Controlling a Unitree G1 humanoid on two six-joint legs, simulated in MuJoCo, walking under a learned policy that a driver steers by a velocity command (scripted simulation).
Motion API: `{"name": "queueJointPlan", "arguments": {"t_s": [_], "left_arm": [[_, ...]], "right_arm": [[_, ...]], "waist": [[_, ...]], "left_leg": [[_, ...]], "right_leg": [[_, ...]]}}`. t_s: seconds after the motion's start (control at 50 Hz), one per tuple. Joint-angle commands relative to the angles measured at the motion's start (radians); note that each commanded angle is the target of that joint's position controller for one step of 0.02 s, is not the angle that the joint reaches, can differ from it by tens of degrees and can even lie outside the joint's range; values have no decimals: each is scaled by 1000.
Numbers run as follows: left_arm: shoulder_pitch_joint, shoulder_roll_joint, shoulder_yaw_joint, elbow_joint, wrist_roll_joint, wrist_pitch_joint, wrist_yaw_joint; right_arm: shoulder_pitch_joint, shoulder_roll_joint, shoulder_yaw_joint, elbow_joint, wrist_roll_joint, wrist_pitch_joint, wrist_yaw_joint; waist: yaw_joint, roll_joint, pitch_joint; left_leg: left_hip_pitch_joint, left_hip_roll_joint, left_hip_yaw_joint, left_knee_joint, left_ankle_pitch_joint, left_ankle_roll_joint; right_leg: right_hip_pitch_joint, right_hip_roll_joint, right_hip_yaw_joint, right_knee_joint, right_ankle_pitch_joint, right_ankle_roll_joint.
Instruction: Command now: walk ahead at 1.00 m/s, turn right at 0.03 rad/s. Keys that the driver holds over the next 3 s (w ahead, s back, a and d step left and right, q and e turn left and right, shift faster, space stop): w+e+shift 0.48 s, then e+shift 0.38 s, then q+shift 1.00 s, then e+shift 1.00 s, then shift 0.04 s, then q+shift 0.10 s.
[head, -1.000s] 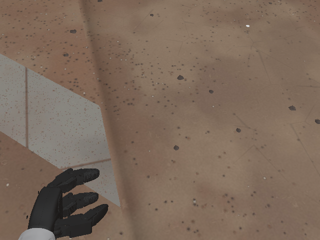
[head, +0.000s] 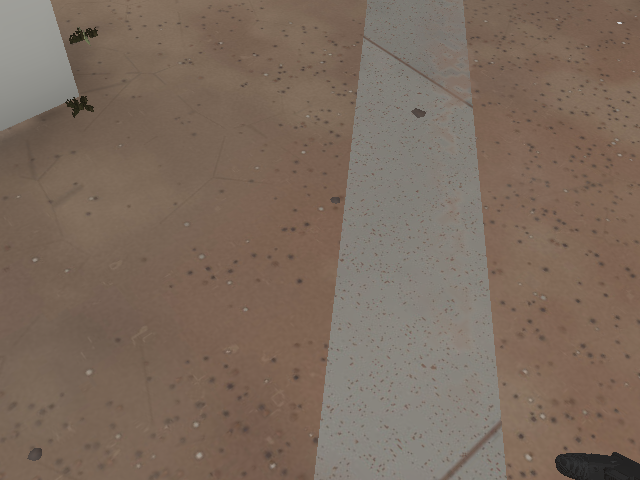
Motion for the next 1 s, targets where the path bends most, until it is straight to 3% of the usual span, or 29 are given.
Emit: {"name": "queueJointPlan", "arguments": {"t_s": [0.02,0.08,0.1,0.12,0.16,0.2,0.22,0.24,0.26,0.28,0.32,0.34,0.38,0.42,0.48,0.5,0.54,0.58,0.6,0.62,0.64,0.66,0.68,0.7,0.72,0.76,0.84,0.92,1.0], "left_arm": [[-28,-52,-44,-59,-23,-30,-10],[-74,66,-15,-89,-40,-21,12],[-71,109,-4,-90,-49,-18,16],[-38,135,2,-79,-56,-14,18],[26,127,-9,-56,-46,-1,14],[14,131,-13,-61,-19,8,8],[-14,90,-27,-104,11,3,15],[157,-61,-62,-126,-44,-9,23],[114,-24,-60,-124,-84,-3,36],[5,-5,-51,-139,-84,5,47],[-88,-9,-45,-164,-51,30,46],[-101,-14,-38,-169,-49,49,37],[-138,-45,-39,-197,-58,85,17],[-195,-45,-46,-238,-33,96,4],[-277,-9,-51,-261,-19,84,-26],[-326,1,-49,-269,-14,78,-36],[-346,42,-32,-272,-5,65,-51],[-191,124,6,-243,-17,73,-60],[-3,205,46,-202,-20,84,-50],[76,239,65,-168,-26,96,-27],[-27,315,55,-208,-4,95,-7],[-73,318,48,-292,47,73,-12],[-119,288,53,-321,27,68,-22],[-180,262,47,-317,-1,60,-22],[-229,223,35,-320,-18,53,-19],[-290,214,34,-327,7,55,-5],[-304,198,34,-297,-8,88,43],[-299,134,14,-284,-10,131,71],[-282,41,-27,-238,12,112,46]], "right_arm": [[-98,52,41,-138,-16,-34,21],[-196,37,55,-171,-48,-66,50],[-214,35,54,-165,-40,-73,56],[-214,13,42,-152,-26,-73,54],[-152,-77,-7,-117,-5,-66,29],[88,-149,-56,-69,-1,-56,-6],[334,-207,-82,-22,-7,-44,-28],[349,-277,-85,-6,-42,-40,-19],[318,-214,-81,0,-24,-41,-14],[253,-129,-65,22,-10,-42,-15],[150,-29,-47,60,-40,-41,-9],[114,7,-45,85,-49,-44,-9],[57,32,-46,115,-31,-48,-7],[31,-10,-56,131,-27,-55,-19],[15,-104,-74,141,-28,-59,-38],[26,-134,-79,145,-25,-56,-42],[87,-208,-90,153,-24,-47,-49],[100,-287,-109,139,-5,-29,-50],[76,-287,-110,122,4,-24,-44],[101,-202,-89,126,8,-32,-31],[201,-40,-40,93,-54,-51,-12],[311,-138,-35,52,-26,-71,-2],[168,-233,-50,35,-18,-73,-8],[94,-209,-48,3,-15,-63,-20],[83,-188,-43,12,-30,-46,-33],[97,-193,-51,19,-35,-12,-40],[16,-90,-26,0,-51,4,-49],[14,-80,-20,36,-35,19,-35],[-19,-76,-25,21,-42,3,-19]], "waist": [[-82,-21,68],[-89,-20,91],[-87,-29,83],[-85,-54,75],[-122,-88,31],[-277,-118,-131],[-363,-28,-285],[-224,301,-442],[-232,290,-354],[-222,180,-170],[-138,48,-36],[-100,54,4],[-53,70,68],[-36,37,97],[-46,-38,104],[-64,-77,130],[-68,-55,87],[28,46,-27],[129,50,-121],[147,-73,-126],[-11,-438,-133],[-31,-351,-487],[18,-134,-469],[-34,-21,-305],[-78,70,-217],[-130,45,-136],[-132,24,-147],[-92,-81,-225],[-81,-145,-155]], "left_leg": [[-299,114,-54,-216,10,-1],[-42,100,23,-614,213,-69],[124,75,48,-709,287,-86],[236,53,54,-773,348,-101],[367,10,57,-855,335,-95],[725,32,51,-830,246,-62],[994,201,-134,-837,37,-26],[1097,441,-671,-1073,-223,113],[996,461,-881,-1259,-429,143],[864,438,-726,-1261,-357,127],[590,369,-409,-1246,-7,103],[502,332,-276,-1247,98,82],[412,312,-90,-1284,232,41],[380,308,27,-1323,345,31],[352,228,226,-1369,356,-5],[350,204,276,-1356,445,-21],[422,199,301,-1228,903,-47],[488,233,291,-956,1314,-64],[415,230,276,-707,1327,-77],[214,130,266,-363,651,-132],[-67,-47,211,82,-299,-166],[-170,-67,-45,238,-263,-162],[-132,-30,-89,144,-161,-136],[-177,-2,-74,35,-102,-135],[-154,33,-75,-38,-78,-144],[-50,58,-81,-149,-73,-165],[54,16,-24,-494,44,-212],[153,6,14,-702,328,-220],[260,43,23,-916,396,-146]], "right_leg": [[143,-251,460,-321,45,-232],[-83,-221,357,-406,104,-210],[-174,-224,330,-440,96,-201],[-189,-243,328,-452,97,-189],[-92,-240,287,-329,297,-153],[-207,-170,206,106,554,-72],[-380,-117,172,463,344,-36],[-540,-66,172,817,-153,-17],[-662,-93,155,1000,-93,-17],[-748,-139,122,1071,-18,-15],[-660,-209,110,1026,58,-15],[-614,-235,130,977,44,-17],[-603,-271,136,879,0,-24],[-620,-283,124,797,94,-16],[-491,-246,23,523,330,-26],[-431,-213,-29,401,397,-37],[-273,-97,-143,268,430,-54],[-65,-8,-183,247,351,-89],[180,14,-148,204,386,-137],[405,-35,-35,120,509,-186],[547,-193,249,194,1114,-295],[692,-420,717,20,793,-500],[581,-378,761,-99,536,-444],[418,-332,708,-144,385,-398],[270,-301,661,-155,379,-363],[27,-252,545,-168,562,-347],[-156,-126,364,-95,805,-276],[-137,-100,282,-31,574,-193],[-125,-152,303,38,337,-154]]}}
